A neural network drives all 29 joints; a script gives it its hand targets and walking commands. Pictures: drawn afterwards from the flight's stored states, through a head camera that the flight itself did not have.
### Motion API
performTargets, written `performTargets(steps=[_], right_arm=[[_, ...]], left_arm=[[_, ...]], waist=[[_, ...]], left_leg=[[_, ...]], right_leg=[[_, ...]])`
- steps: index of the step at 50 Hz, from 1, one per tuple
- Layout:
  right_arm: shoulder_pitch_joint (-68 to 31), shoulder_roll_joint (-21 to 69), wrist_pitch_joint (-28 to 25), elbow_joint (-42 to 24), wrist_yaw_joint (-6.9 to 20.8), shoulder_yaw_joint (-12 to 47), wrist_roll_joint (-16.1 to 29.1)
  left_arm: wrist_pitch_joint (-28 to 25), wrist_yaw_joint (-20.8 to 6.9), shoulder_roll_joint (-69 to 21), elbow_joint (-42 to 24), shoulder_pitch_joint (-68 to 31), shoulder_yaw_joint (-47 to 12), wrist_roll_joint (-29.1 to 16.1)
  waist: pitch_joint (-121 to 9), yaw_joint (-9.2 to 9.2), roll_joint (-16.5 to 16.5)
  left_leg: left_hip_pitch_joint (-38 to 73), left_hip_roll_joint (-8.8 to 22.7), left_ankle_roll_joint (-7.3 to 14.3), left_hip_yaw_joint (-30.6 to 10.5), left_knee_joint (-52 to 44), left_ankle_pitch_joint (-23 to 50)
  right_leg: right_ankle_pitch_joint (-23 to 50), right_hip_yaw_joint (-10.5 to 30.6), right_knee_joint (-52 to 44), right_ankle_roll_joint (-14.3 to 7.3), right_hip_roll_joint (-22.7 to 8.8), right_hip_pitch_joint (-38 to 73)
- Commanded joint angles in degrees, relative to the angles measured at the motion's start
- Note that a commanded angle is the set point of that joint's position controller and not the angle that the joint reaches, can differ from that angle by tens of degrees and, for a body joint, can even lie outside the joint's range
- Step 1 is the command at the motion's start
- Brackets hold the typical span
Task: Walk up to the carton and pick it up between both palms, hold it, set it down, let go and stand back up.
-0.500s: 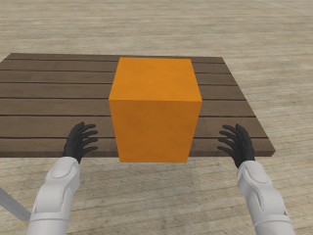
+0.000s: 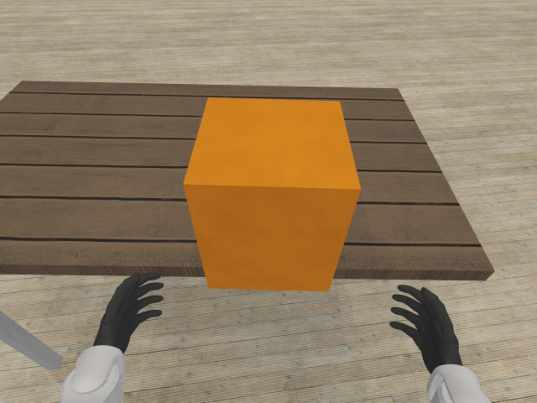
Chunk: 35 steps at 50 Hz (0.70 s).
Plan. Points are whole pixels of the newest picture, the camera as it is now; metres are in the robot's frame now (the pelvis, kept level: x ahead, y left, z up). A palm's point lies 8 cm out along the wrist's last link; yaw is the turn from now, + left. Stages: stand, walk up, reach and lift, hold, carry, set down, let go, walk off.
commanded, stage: set down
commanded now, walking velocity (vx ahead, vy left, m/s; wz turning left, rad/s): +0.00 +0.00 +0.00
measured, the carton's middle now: (271, 198) +0.43 +0.05 +0.08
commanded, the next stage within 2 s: let go in 0.82 s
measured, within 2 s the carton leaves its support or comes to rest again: neither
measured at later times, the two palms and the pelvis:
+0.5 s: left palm (111, 362) +0.18 +0.25 -0.01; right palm (428, 372) +0.20 -0.19 -0.01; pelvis +0.00 +0.01 +0.00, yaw +0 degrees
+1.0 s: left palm (129, 384) +0.17 +0.23 -0.06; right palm out of the picture +0.17 -0.21 -0.06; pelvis -0.02 +0.01 +0.00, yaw -1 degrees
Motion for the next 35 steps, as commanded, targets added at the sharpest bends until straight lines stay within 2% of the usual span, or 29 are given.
performTargets(steps=[1,5,8,12,13,18,21,25,28,30,31,32,35], right_arm=[[-5.58,-5.37,-2.9,-7.88,0.95,-1.16,-0.32],[-2.36,-6.26,-2.59,-2.18,0.32,-0.16,-0.15],[-1.02,-6.64,-3.46,-0.9,0.1,-0.22,-0.61],[-2.62,-6.61,-6.69,-3.89,0.97,-1.28,-1.51],[-3.86,-6.57,-7.71,-6.06,1.33,-1.61,-1.51],[-1.62,-5.86,-10.42,1.38,2.83,-1.54,-3.7],[-1.09,-6.18,-10.34,7.36,3.18,-1.41,-4.14],[-3.79,-6.91,-10.12,8.43,3.57,-2.43,-3.91],[-4.54,-7.46,-10.21,10.6,4.21,-2.82,-4.98],[-5.29,-7.75,-10.27,12.88,4.67,-3.08,-5.86],[-6.84,-7.88,-10.42,11.38,4.78,-3.2,-5.83],[-6.32,-7.85,-10.18,14.21,4.95,-3.08,-6.52],[-8.76,-8.02,-10.09,15.75,5.37,-3.36,-7.21]], left_arm=[[-1.86,1.23,5.64,-6.21,-5.44,2.75,0.45],[0.09,-1.35,4.37,-1.5,-0.55,3.64,2.55],[0.34,-2.13,3.64,-2.38,1.08,3.98,4.1],[-2.79,-0.76,4.04,-7.42,-1.26,3.5,4.12],[-4.24,-0.09,4.76,-9.51,-3.22,3.43,3.51],[-8.33,0.57,4.1,-0.34,-1.3,1.22,3.94],[-7.42,-0.16,3.35,5.06,0.41,0.95,5.21],[-5.84,0.35,3.03,3.5,-2.43,0.93,5.52],[-4.84,0.84,2.32,4.88,-3.01,0.55,6.44],[-4.43,1.11,1.76,7.34,-3.58,0.27,7.04],[-4.51,1.31,2.06,6.55,-5.08,0.53,6.67],[-4.08,1.27,1.46,9.77,-4.28,-0.04,7.15],[-3.46,1.42,1.28,11.98,-6.99,-0.16,7.11]], waist=[[-6.62,-0.06,1.78],[-5.49,-0.3,0.36],[-4.63,-0.42,0.33],[-6.82,-0.21,1.5],[-8.22,-0.01,1.53],[-6.22,-0.84,2.64],[-3.38,-0.81,3.02],[-3.97,-0.84,3.44],[-3.84,-1.06,3.56],[-2.63,-1.19,3.68],[-3.54,-0.99,2.87],[-1.8,-1.4,2.49],[-1.84,-1.26,1.62]], left_leg=[[7.93,-0.16,-1.72,-1.53,1.03,18.4],[9.99,-0.61,-1.81,-1.77,1.33,23.1],[10.69,-0.94,-2.08,-1.85,1.31,26.62],[10.4,-0.91,-2.44,-1.65,1.81,28.66],[9.96,-0.83,-2.42,-1.66,1.93,28.2],[9.09,0.02,-2.52,-1.79,2.35,23.13],[9.4,0.31,-2.59,-1.84,2.18,21.33],[9.61,0.38,-2.62,-1.71,1.98,21.39],[9.74,0.44,-2.63,-1.57,1.82,20.66],[8.77,0.5,-2.62,-1.34,1.49,18.61],[8.16,0.46,-2.32,-1.12,1.22,17.17],[7.47,0.55,-2.17,-1.2,1.07,15.35],[5.87,0.7,-1.62,-0.89,0.44,10.44]], right_leg=[[7.72,2.92,-3.64,0.78,-2.84,-5.41],[14.45,2.97,-3.89,1.32,-2.42,-1.99],[17.5,2.78,-3.94,1.44,-2.03,-1.42],[16.91,2.0,-3.35,1.14,-1.47,-2.02],[16.08,1.93,-3.18,1.1,-1.47,-2.24],[10.73,1.63,-3.26,0.42,-1.88,-5.13],[7.69,1.34,-3.89,0.12,-1.85,-6.12],[6.05,0.83,-3.73,-0.14,-1.3,-5.86],[4.98,0.3,-3.47,-0.2,-0.99,-6.87],[3.27,0.07,-3.41,-0.27,-0.85,-7.38],[2.8,0.14,-3.21,-0.16,-1.01,-6.84],[1.6,-0.02,-3.07,-0.15,-0.93,-7.5],[-1.19,-0.2,-2.51,-0.02,-1.01,-7.43]])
